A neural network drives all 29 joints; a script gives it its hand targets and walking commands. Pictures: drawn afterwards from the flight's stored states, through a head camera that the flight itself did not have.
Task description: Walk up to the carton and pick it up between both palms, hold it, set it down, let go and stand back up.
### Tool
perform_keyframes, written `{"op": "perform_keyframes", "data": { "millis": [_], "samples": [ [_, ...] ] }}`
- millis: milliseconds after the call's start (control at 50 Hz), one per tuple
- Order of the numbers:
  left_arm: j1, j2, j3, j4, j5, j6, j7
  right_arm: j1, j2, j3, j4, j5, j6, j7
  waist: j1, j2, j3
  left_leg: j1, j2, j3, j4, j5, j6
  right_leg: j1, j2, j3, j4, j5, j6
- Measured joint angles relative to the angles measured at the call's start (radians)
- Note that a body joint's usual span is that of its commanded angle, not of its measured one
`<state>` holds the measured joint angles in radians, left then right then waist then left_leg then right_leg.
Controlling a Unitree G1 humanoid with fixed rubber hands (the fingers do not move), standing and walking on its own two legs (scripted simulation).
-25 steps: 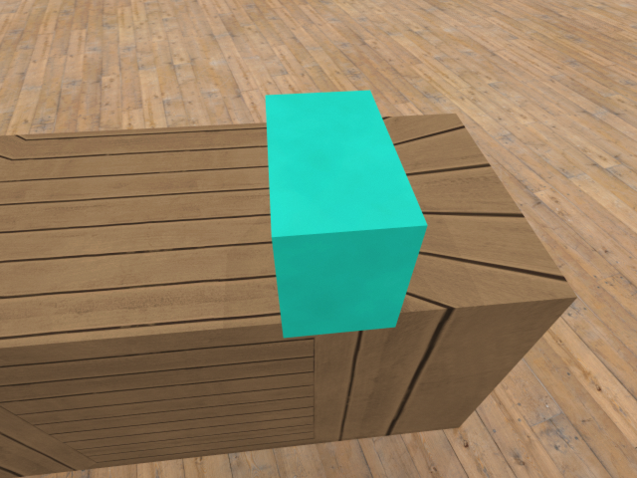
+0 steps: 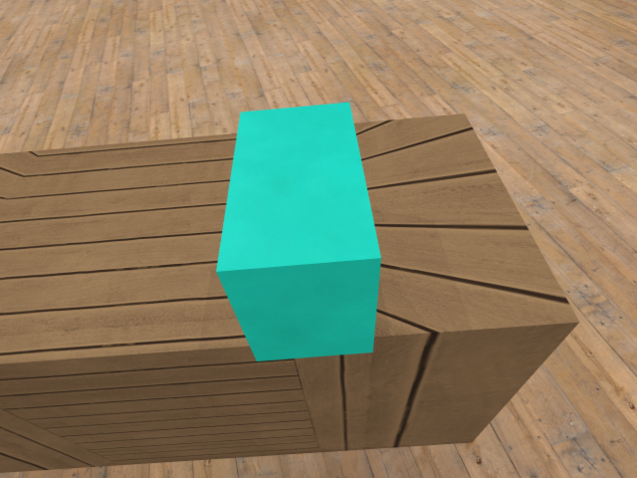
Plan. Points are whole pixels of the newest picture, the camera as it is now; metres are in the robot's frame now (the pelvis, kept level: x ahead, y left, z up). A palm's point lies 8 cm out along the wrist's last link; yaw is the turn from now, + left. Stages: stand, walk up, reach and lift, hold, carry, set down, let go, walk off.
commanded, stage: walk up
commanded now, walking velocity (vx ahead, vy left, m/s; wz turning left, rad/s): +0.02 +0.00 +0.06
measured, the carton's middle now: (304, 228) +0.47 +0.03 +0.04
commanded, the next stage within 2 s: stand in 1.46 s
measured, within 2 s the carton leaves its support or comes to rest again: neither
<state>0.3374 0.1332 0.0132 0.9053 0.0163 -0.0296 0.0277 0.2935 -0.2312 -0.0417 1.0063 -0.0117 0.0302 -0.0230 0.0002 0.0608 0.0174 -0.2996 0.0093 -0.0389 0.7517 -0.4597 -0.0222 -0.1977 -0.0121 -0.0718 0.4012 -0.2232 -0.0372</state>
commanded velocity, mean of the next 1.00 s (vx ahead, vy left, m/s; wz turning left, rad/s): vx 0.00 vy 0.00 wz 0.02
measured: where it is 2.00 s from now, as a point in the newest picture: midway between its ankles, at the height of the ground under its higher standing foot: outside the picture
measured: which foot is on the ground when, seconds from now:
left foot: up 0.00-0.20, down 0.22-1.00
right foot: down 0.00-1.00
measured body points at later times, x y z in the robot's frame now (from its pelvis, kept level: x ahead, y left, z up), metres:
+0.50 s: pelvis +0.00 +0.02 +0.00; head +0.00 +0.02 +0.45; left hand -0.02 +0.23 -0.16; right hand +0.01 -0.20 -0.16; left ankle -0.02 +0.09 -0.75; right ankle -0.01 -0.09 -0.75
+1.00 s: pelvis +0.00 +0.04 +0.00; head +0.00 +0.04 +0.45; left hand -0.04 +0.23 -0.17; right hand -0.05 -0.16 -0.16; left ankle -0.02 +0.09 -0.75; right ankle -0.01 -0.09 -0.75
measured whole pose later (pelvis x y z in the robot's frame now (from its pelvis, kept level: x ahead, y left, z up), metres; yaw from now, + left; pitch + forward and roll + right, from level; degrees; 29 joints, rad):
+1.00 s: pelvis +0.00 +0.04 +0.00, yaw +0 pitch -2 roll +0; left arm 0.31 0.11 -0.03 1.20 0.01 0.00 0.04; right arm 0.38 -0.10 0.01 1.15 0.00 -0.03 -0.05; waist 0.01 -0.01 0.03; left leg -0.10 -0.07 0.10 0.35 -0.23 0.09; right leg -0.14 -0.03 -0.06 0.40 -0.22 0.02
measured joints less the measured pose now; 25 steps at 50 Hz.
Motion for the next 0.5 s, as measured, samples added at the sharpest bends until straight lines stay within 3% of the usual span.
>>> {"op": "perform_keyframes", "data": {
  "millis": [200, 240, 300, 500],
  "samples": [
    [-0.037, -0.001, 0.001, 0.039, 0.005, -0.004, 0.020, -0.086, 0.056, 0.016, 0.017, 0.008, 0.006, -0.012, 0.000, -0.023, 0.048, 0.052, -0.010, 0.069, -0.154, 0.063, 0.003, -0.017, 0.029, -0.059, 0.077, -0.048, -0.016],
    [-0.041, 0.015, 0.006, 0.059, 0.001, 0.003, 0.020, -0.101, 0.070, 0.019, 0.029, 0.008, -0.005, -0.013, 0.009, -0.052, 0.060, 0.092, -0.018, 0.076, -0.236, 0.187, 0.035, -0.013, 0.026, -0.056, 0.101, -0.061, -0.010],
    [-0.026, 0.027, 0.007, 0.092, -0.009, 0.015, 0.016, -0.089, 0.089, 0.025, 0.049, 0.009, -0.021, -0.012, 0.022, -0.096, 0.041, 0.136, -0.031, 0.095, -0.276, 0.180, 0.066, 0.018, 0.016, -0.035, 0.077, -0.052, -0.001],
    [-0.016, -0.014, -0.010, 0.188, 0.003, 0.030, 0.008, -0.025, 0.101, 0.032, 0.105, 0.018, -0.042, -0.024, 0.013, -0.058, 0.016, 0.209, -0.052, 0.118, -0.372, 0.213, 0.090, 0.078, 0.001, -0.010, -0.004, -0.007, 0.024]
  ]
}}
